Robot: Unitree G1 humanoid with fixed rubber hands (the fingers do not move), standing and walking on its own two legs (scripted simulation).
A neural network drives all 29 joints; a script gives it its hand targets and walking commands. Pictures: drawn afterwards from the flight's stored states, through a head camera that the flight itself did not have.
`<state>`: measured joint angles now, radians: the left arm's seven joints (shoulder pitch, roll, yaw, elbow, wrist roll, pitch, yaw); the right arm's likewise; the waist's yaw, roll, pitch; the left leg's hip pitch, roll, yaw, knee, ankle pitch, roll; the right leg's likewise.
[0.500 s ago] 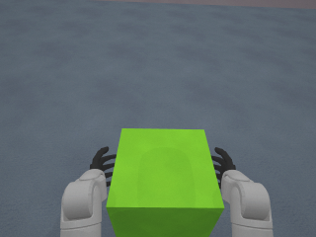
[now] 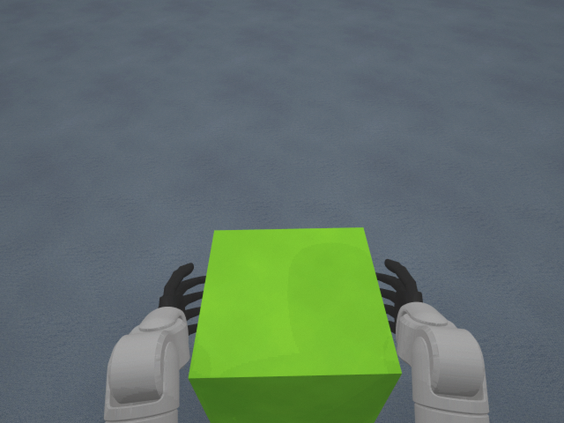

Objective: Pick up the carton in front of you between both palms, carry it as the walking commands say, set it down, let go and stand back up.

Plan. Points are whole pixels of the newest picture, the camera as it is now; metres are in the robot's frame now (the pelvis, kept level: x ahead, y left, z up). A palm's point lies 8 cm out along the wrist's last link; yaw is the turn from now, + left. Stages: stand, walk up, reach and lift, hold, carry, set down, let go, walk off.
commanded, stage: carry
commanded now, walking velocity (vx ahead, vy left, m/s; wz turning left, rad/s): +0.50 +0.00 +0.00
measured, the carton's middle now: (290, 338) +0.26 +0.00 -0.01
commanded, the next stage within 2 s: none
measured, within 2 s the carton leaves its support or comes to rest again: neither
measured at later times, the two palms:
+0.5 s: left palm (197, 153) +0.60 +0.18 +0.07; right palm (351, 154) +0.58 -0.12 +0.08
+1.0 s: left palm (234, 86) +0.88 +0.14 +0.07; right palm (352, 87) +0.88 -0.16 +0.06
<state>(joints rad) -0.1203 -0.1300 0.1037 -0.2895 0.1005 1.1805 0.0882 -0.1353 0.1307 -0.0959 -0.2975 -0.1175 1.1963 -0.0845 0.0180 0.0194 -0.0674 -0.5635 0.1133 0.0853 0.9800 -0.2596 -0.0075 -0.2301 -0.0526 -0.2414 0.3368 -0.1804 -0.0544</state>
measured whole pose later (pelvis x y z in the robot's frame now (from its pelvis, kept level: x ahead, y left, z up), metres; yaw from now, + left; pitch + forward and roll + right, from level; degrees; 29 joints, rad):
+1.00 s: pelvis +0.61 -0.01 +0.00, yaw +0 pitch +4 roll +1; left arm -0.16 -0.13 0.11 -0.36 0.09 1.16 0.09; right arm -0.17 0.14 -0.11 -0.37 -0.11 1.18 -0.09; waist 0.00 0.04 0.02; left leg -0.42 0.07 0.10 0.60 -0.31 -0.03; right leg -0.27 -0.04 -0.23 0.35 -0.14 -0.06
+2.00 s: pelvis +0.68 +0.01 -0.01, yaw -3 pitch +2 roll +0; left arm -0.14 -0.13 0.11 -0.11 0.16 1.06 0.06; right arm -0.15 0.13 -0.12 -0.11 -0.16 1.05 -0.06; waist 0.00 0.00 -0.12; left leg -0.30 0.07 0.19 0.52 -0.25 0.01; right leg -0.20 -0.07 -0.18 0.51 -0.34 0.00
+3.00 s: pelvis +0.65 +0.00 -0.01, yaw -3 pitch +2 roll +0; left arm -0.23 -0.14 0.19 0.18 0.24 0.74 0.02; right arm -0.23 0.14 -0.19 0.18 -0.24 0.74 -0.02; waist 0.00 0.00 -0.10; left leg -0.34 0.09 0.18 0.51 -0.19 0.00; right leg -0.25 -0.05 -0.18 0.53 -0.31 -0.03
